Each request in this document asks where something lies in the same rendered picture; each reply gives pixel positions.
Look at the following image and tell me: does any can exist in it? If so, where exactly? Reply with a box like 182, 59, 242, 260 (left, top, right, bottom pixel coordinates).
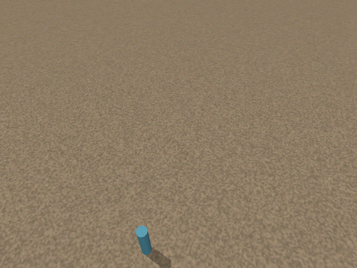
136, 226, 152, 255

